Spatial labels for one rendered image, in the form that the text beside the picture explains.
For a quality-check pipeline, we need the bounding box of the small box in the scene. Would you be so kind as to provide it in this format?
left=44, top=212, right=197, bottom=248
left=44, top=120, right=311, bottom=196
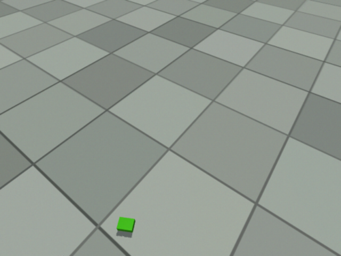
left=117, top=217, right=135, bottom=233

